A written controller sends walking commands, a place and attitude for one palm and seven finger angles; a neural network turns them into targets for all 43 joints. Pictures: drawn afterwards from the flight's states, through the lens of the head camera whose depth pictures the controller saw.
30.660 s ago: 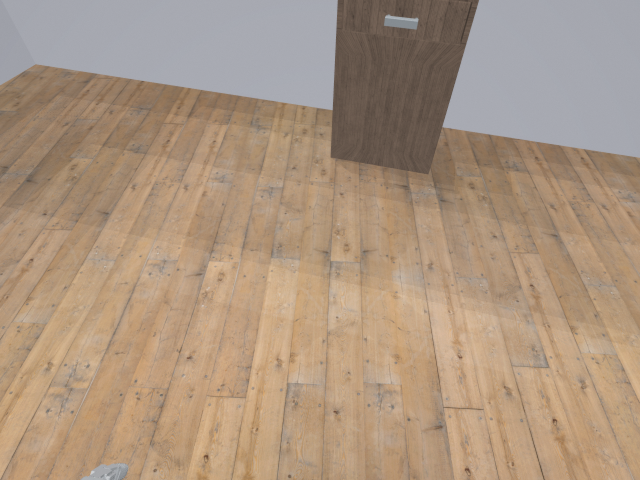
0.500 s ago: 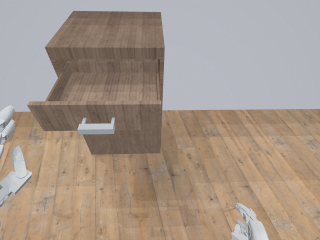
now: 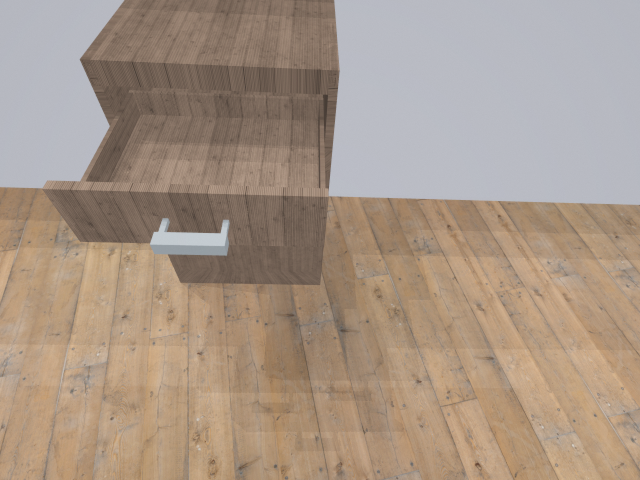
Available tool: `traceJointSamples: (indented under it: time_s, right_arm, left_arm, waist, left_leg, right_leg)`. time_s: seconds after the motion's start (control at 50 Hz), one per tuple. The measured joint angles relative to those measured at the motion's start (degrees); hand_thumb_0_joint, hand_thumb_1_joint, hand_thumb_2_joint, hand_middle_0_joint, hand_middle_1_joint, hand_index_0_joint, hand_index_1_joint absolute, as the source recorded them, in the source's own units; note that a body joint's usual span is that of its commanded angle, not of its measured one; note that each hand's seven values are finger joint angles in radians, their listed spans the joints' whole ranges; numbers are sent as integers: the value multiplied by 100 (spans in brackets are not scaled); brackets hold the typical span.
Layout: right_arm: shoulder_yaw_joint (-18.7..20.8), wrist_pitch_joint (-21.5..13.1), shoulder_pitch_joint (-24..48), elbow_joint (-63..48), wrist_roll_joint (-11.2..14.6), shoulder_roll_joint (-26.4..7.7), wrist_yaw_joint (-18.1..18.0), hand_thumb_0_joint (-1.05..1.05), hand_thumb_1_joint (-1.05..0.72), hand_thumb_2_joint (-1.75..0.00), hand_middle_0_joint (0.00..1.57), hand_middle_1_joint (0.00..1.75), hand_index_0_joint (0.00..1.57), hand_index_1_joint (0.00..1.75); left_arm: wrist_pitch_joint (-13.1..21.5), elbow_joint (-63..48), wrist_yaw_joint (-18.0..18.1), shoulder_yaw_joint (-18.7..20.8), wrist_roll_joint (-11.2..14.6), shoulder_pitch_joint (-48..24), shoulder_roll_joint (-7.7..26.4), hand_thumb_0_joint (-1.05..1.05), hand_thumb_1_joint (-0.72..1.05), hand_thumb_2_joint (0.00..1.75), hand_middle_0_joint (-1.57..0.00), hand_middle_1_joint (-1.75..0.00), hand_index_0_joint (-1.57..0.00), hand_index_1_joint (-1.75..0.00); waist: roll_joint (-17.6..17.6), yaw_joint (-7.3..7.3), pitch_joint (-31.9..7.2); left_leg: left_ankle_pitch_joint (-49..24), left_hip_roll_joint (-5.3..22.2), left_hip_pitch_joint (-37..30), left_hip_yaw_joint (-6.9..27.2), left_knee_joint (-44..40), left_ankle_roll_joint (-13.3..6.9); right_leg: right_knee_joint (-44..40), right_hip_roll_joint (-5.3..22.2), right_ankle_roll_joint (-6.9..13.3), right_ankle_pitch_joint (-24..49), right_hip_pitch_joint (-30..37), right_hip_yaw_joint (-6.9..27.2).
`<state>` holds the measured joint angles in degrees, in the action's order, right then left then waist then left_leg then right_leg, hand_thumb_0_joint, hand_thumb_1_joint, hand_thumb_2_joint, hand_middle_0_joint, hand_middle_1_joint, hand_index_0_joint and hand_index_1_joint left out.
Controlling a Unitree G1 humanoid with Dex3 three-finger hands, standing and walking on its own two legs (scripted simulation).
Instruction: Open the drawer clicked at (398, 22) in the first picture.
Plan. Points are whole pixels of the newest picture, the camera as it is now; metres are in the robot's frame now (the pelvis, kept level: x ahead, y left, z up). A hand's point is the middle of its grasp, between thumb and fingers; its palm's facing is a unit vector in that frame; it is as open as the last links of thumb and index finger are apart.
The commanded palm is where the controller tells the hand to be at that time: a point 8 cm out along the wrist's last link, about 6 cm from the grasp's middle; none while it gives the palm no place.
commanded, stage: let the arm hang, fingers relaxed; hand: left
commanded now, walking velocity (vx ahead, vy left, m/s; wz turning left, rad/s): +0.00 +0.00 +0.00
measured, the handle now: (193, 233) +0.49 +0.25 -0.06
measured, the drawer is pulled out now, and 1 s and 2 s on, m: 0.30 0.30 0.30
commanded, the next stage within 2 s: look to check the result in 0.72 s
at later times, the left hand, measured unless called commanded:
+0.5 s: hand out of the picture +0.02 +0.18 -0.17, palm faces +0.04 -0.98 -0.20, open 7.3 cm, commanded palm none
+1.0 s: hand out of the picture +0.01 +0.17 -0.17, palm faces +0.04 -0.98 -0.19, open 7.4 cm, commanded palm none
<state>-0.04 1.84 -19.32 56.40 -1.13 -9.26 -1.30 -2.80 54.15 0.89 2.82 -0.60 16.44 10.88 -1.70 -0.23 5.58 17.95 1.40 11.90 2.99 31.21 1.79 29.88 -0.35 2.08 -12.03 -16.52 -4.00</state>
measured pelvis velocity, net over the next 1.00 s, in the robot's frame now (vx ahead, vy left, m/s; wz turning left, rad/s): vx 0.01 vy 0.01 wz -0.02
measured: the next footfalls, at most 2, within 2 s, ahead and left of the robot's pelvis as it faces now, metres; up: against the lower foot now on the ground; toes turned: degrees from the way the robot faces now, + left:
none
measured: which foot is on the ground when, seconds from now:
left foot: down 0.00-1.00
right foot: down 0.00-1.00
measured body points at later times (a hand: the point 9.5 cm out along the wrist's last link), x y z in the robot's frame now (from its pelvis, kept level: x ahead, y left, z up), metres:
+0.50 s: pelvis +0.00 +0.01 +0.01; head +0.02 +0.00 +0.46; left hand +0.02 +0.23 -0.15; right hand -0.01 -0.19 -0.16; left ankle -0.01 +0.14 -0.73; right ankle +0.05 -0.10 -0.73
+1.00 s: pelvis +0.01 +0.01 +0.01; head +0.03 +0.00 +0.46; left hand +0.01 +0.23 -0.15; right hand -0.03 -0.20 -0.15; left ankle -0.01 +0.14 -0.73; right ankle +0.05 -0.10 -0.73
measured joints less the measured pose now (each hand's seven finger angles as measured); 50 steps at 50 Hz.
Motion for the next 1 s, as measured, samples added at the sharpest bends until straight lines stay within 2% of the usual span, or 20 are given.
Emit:
traceJointSamples:
  time_s: [0.14, 0.42, 1.0]
  right_arm:
    - [29, -6, -236, 421, 40, 86, -57, 1, -91, -90, 20, 30, 20, 30]
    - [7, -130, 84, 556, 46, 357, -61, 1, -91, -90, 20, 30, 20, 30]
    - [61, -129, -2, 671, 52, 276, -103, 1, -91, -90, 20, 30, 20, 30]
  left_arm:
    - [72, 752, 8, -51, 25, 157, 37, -1, 94, 89, -21, -30, -20, -30]
    - [179, 994, 53, -115, 13, -168, -301, 0, 91, 90, -20, -30, -20, -30]
    - [208, 1073, 56, -73, 17, -179, -326, 0, 91, 90, -20, -30, -20, -30]
  waist:
    - [168, -28, 31]
    - [279, -11, -153]
    - [231, 12, -74]
  left_leg:
    - [-150, 4, -216, -34, -362, -17]
    - [-248, -57, -414, -156, -588, -77]
    - [-239, -11, -501, -150, -679, -32]
  right_leg:
    - [-397, -10, -29, 175, 225, 29]
    - [-518, 42, -95, 251, 341, 152]
    - [-545, -1, -56, 207, 397, 141]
